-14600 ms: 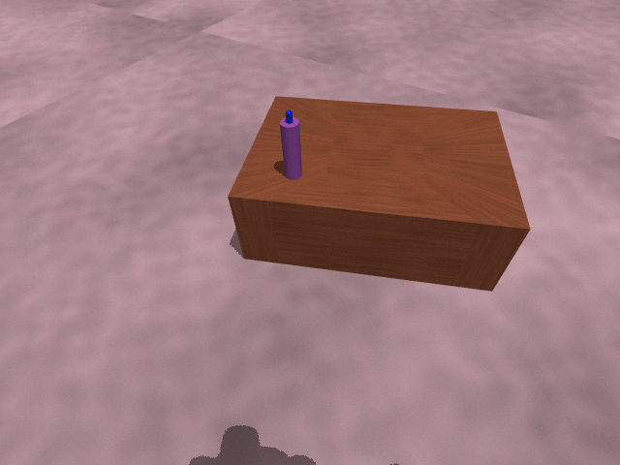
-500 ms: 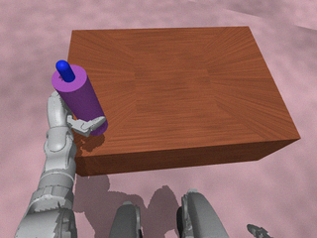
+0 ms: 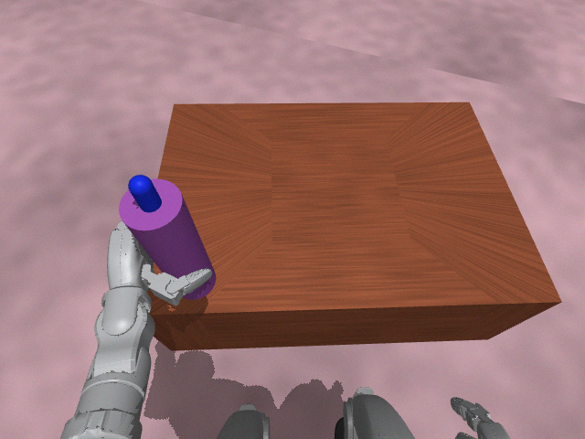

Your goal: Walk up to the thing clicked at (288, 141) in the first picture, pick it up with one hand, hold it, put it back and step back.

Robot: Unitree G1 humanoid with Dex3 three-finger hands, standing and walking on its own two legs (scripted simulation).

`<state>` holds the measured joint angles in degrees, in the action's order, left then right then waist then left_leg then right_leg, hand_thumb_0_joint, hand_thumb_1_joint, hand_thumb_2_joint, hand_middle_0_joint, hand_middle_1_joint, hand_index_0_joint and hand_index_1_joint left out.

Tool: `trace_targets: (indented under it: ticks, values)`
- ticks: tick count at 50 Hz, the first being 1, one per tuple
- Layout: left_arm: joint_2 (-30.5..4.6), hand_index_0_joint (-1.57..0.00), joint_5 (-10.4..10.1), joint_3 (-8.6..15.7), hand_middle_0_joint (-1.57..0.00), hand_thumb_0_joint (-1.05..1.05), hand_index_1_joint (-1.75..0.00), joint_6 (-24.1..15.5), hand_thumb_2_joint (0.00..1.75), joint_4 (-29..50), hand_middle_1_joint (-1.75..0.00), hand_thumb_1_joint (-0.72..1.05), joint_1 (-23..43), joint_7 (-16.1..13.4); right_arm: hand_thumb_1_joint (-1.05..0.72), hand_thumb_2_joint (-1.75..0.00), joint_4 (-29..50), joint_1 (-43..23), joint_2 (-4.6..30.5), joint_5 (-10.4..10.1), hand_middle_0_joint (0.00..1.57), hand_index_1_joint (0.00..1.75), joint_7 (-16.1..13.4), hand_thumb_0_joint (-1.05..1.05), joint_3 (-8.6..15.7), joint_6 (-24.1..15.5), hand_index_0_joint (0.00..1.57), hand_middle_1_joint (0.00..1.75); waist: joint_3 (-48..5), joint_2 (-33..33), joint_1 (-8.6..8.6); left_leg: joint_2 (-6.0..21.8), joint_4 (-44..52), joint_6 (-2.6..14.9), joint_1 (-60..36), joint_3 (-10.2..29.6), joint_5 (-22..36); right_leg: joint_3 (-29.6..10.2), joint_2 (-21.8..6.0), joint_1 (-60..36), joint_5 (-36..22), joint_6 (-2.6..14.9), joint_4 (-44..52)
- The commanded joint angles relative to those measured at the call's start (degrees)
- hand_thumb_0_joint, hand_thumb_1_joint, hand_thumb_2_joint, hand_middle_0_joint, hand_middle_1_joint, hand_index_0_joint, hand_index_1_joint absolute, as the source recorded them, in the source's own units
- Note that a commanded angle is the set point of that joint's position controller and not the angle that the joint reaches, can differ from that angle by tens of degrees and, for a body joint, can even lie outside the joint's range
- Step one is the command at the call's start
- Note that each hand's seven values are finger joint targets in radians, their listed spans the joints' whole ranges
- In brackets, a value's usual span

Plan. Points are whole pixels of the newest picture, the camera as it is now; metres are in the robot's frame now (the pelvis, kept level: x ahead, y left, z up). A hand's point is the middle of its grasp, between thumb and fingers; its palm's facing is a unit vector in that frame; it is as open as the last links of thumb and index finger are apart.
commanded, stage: lift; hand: left
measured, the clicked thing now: (173, 242) +0.36 +0.17 +0.06
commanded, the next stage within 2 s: hold in 0.34 s
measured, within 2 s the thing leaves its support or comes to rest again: neither
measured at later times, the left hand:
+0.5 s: hand (171, 253) +0.35 +0.17 +0.05, palm faces +0.12 -0.99 -0.03, open 9.9 cm
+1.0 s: hand (170, 253) +0.34 +0.17 +0.07, palm faces +0.12 -0.99 -0.03, open 9.9 cm
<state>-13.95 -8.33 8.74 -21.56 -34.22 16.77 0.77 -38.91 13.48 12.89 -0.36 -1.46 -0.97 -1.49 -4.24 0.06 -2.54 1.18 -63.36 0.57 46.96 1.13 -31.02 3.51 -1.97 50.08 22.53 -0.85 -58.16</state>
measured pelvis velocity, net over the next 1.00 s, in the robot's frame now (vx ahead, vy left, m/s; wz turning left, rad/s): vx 0.01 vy -0.01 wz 0.00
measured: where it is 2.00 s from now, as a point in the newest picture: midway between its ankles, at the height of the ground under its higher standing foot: outside the picture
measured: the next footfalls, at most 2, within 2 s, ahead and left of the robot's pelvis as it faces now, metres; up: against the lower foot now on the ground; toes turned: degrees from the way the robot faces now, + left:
none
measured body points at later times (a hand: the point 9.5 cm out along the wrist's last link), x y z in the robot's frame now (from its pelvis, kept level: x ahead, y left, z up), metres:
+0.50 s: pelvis +0.01 +0.00 +0.02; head +0.08 +0.01 +0.47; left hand +0.34 +0.23 +0.05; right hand +0.13 -0.25 -0.09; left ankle +0.00 +0.11 -0.66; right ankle +0.06 -0.14 -0.66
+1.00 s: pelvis +0.01 -0.01 +0.03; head +0.06 +0.01 +0.48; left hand +0.33 +0.22 +0.07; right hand +0.13 -0.25 -0.08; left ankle +0.00 +0.11 -0.66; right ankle +0.06 -0.14 -0.66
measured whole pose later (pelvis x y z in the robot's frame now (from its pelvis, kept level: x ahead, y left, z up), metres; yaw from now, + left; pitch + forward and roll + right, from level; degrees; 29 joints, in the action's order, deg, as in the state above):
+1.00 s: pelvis +0.01 -0.01 +0.03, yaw +0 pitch +7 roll -1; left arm -11.6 -8.9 7.5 -20.0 -26.1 7.2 1.3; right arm -39.0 13.9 12.4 -0.6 -2.3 -0.3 -2.4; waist -1.2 0.1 -1.4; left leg 1.3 -50.8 0.1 30.8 0.4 -27.1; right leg 3.0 -1.6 34.6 19.5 -0.6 -47.1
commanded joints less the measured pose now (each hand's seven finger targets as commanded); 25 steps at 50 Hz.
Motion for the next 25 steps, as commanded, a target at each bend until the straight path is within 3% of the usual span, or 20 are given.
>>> trace_targets:
  ticks: [1, 3, 6, 9, 10, 13, 15, 21, 22, 24, 25]
  values:
    - [-8.3, -1.29, -2.4, 2.5, -1.27, 0.0, -1.43, -6.8, 1.28, 22.3, -1.43, 0.03, 23.4, 0.3, -0.92, -0.9, 5.5, 2.5, 8.0, -0.1, 0.2, 0.3, -1.1, 0.0, 2.7, -2.0, 0.2, 0.3, -25.1, 5.0, -0.43, -1.2, 11.7, -0.98, -12.7, 1.0, 20.0, -0.9, 1.8, -18.5, -15.2, 2.51, 6.9]
    - [-8.9, -1.29, -2.1, 4.0, -1.27, 0.0, -1.43, -6.1, 1.28, 19.1, -1.43, 0.0, 17.3, 0.1, -0.91, -0.9, 5.3, 2.8, 8.5, -0.1, 0.2, 0.3, -1.1, 0.0, 3.2, -1.8, 0.2, 0.3, -23.7, 4.1, 0.24, -1.1, 12.4, -1.17, -12.6, 1.2, 21.9, -0.7, 1.7, -18.8, -16.2, 2.62, 6.9]
    - [-7.7, -1.28, -2.5, 2.2, -1.25, 0.0, -1.41, -6.4, 1.26, 25.0, -1.41, 0.03, 21.7, 0.3, -0.91, -0.9, 6.4, 1.9, 7.7, -0.2, 0.2, 0.3, -1.2, 0.0, 2.8, -1.9, 0.2, 0.3, -23.3, 5.1, -0.04, -1.2, 13.6, -1.17, -14.3, 1.1, 20.9, -0.7, 1.9, -19.9, -15.4, 2.57, 8.3]
    - [-8.0, -1.28, -2.5, 3.8, -1.25, 0.0, -1.42, -5.6, 1.27, 20.5, -1.42, 0.01, 15.2, 0.4, -0.91, -0.9, 5.9, 2.0, 8.1, -0.2, 0.2, 0.3, -1.2, 0.0, 3.2, -1.9, 0.2, 0.3, -21.1, 3.0, 0.4, -1.1, 14.4, -1.07, -13.1, 1.0, 20.4, -0.6, 1.9, -21.0, -15.2, 2.44, 9.2]
    - [-6.8, -1.27, -2.5, 2.1, -1.25, 0.0, -1.42, -5.9, 1.27, 24.1, -1.42, 0.01, 18.0, 0.5, -0.91, -0.9, 6.4, 1.7, 7.5, -0.2, 0.2, 0.3, -1.3, 0.0, 3.0, -2.0, 0.2, 0.3, -22.3, 3.3, 0.01, -1.1, 14.6, -0.87, -14.0, 0.7, 19.7, -1.0, 1.9, -21.7, -15.1, 2.35, 9.7]
    - [-7.6, -1.27, -2.8, 3.4, -1.25, 0.0, -1.42, -5.5, 1.26, 22.0, -1.42, 0.0, 15.1, 0.6, -0.92, -0.9, 5.8, 1.9, 7.8, -0.2, 0.2, 0.3, -1.5, 0.0, 3.2, -2.0, 0.2, 0.3, -21.4, 3.8, 0.28, -1.2, 15.0, -1.07, -14.8, 0.7, 21.3, -0.9, 1.8, -22.5, -16.1, 2.35, 10.1]
    - [-7.7, -1.28, -3.0, 3.3, -1.26, 0.0, -1.42, -6.0, 1.26, 25.2, -1.42, 0.0, 16.7, 0.7, -0.92, -0.9, 6.4, 1.4, 7.6, -0.4, 0.2, 0.3, -1.4, 0.0, 3.2, -2.3, 0.2, 0.3, -21.5, 3.6, 0.54, -1.2, 15.6, -0.89, -15.3, 0.5, 21.4, -1.0, 1.8, -23.5, -16.6, 2.26, 10.6]
    - [-7.0, -1.27, -3.3, 3.1, -1.25, 0.0, -1.42, -6.0, 1.26, 25.5, -1.42, 0.0, 13.5, 1.0, -0.92, -0.9, 6.5, 1.1, 8.0, -0.5, 0.2, 0.3, -1.7, 0.0, 3.6, -2.5, 0.2, 0.3, -20.3, 3.6, 0.6, -1.2, 17.0, -0.98, -16.9, 0.4, 21.6, -1.1, 1.8, -24.6, -16.9, 2.22, 11.8]
    - [-6.5, -1.27, -3.0, 2.2, -1.26, 0.0, -1.42, -5.9, 1.26, 25.2, -1.42, -0.01, 13.7, 1.1, -0.92, -0.9, 6.6, 0.8, 7.8, -0.5, 0.2, 0.3, -1.7, 0.0, 3.5, -2.6, 0.2, 0.3, -19.3, 3.7, 0.31, -1.2, 17.4, -1.03, -17.3, 0.6, 21.2, -0.9, 1.8, -24.2, -16.3, 2.24, 12.0]
    - [-7.7, -1.23, -2.8, 3.2, -1.22, 0.0, -1.4, -6.3, 1.24, 27.5, -1.39, -0.03, 14.4, 0.8, -0.92, -0.9, 6.6, 0.7, 7.4, -0.3, 0.2, 0.3, -1.7, 0.0, 3.4, -2.7, 0.2, 0.3, -20.8, 4.5, 0.84, -1.2, 17.5, -1.03, -17.9, 0.5, 21.2, -1.0, 1.8, -25.2, -16.3, 2.23, 12.3]
    - [-6.3, -1.23, -2.6, 2.1, -1.22, 0.0, -1.39, -5.9, 1.23, 24.6, -1.38, -0.03, 12.8, 0.9, -0.91, -0.9, 6.5, 0.5, 7.8, -0.3, 0.2, 0.3, -1.6, 0.0, 3.6, -2.8, 0.2, 0.3, -17.8, 4.1, 0.11, -1.2, 18.1, -1.1, -17.6, 0.6, 20.2, -1.0, 1.9, -23.7, -15.3, 2.22, 12.7]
